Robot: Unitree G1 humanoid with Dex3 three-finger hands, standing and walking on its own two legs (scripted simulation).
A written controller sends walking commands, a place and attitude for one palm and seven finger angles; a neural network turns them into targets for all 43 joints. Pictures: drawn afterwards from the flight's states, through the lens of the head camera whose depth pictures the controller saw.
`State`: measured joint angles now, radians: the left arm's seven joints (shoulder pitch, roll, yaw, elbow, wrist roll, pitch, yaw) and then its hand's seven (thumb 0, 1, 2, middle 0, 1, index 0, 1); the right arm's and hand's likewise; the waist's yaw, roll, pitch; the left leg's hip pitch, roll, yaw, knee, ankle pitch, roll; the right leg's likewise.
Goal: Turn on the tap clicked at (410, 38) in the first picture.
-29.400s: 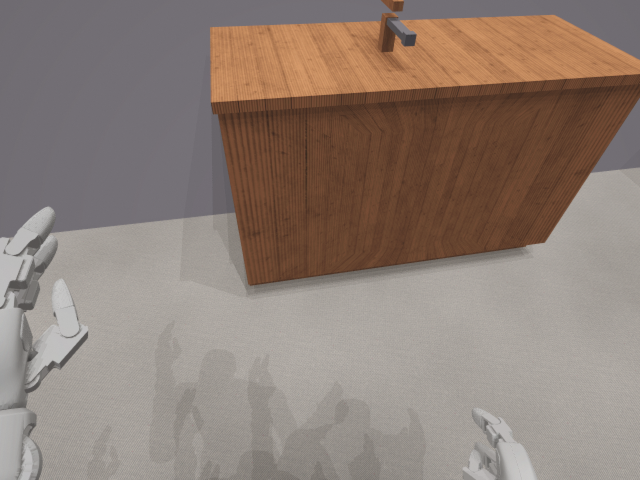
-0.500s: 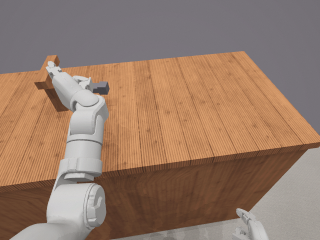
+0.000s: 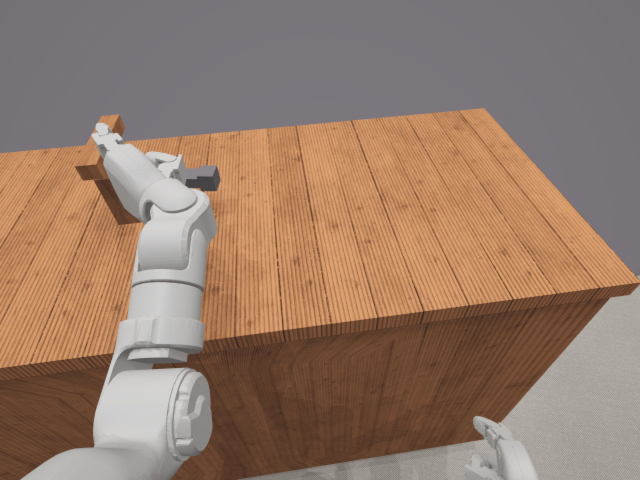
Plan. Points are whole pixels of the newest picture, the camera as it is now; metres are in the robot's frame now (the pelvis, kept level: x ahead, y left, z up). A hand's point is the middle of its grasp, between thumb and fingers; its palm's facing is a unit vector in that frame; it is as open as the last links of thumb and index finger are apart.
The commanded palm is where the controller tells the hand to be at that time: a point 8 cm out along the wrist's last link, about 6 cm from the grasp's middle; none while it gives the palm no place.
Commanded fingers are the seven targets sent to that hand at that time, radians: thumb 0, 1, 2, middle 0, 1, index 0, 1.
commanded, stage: draw the hand back beside the body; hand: left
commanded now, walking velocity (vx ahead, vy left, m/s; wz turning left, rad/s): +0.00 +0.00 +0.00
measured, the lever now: (209, 178) +0.50 +0.23 +0.12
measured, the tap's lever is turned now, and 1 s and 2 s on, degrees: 79 79 79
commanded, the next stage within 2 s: step back with the hand held close in 1.50 s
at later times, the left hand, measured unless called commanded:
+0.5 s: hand (134, 236) +0.30 +0.23 +0.19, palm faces +0.40 -0.89 -0.21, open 7.7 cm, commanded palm +0.27 +0.26 +0.19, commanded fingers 0.00 0.90 0.90 -0.17 -0.23 -0.17 -0.23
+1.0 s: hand (92, 299) +0.24 +0.25 +0.17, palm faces +0.37 -0.89 -0.27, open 7.5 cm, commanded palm +0.19 +0.29 +0.18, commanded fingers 0.00 0.90 0.90 -0.20 -0.30 -0.20 -0.30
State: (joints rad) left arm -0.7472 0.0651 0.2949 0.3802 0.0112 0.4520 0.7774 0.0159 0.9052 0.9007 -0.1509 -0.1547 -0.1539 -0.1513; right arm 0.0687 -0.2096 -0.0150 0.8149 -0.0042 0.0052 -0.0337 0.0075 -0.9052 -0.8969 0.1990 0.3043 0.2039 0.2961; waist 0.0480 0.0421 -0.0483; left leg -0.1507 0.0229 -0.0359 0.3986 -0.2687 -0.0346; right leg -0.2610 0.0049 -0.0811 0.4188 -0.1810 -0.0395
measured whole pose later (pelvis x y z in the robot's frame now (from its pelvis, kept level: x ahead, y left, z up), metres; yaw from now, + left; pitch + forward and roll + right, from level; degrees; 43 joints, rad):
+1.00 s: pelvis -0.01 +0.03 +0.00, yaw -1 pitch -5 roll +0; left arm 0.22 0.30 0.21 -0.29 -0.06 -0.10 0.13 0.01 0.90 0.90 -0.20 -0.28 -0.20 -0.27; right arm 0.15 -0.22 0.02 0.65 0.01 -0.04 -0.05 0.01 -0.90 -0.90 0.20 0.30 0.20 0.30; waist 0.07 0.05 0.06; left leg 0.00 0.00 -0.01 0.35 -0.25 0.01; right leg -0.10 -0.01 -0.05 0.33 -0.14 0.00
